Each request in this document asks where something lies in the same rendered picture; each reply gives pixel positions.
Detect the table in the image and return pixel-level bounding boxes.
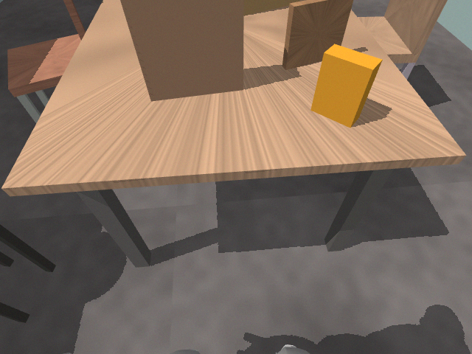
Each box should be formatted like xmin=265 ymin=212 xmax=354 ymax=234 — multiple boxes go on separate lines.
xmin=2 ymin=0 xmax=466 ymax=268

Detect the chair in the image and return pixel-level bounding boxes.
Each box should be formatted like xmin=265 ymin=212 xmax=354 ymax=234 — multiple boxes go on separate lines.
xmin=358 ymin=0 xmax=447 ymax=79
xmin=7 ymin=0 xmax=86 ymax=123

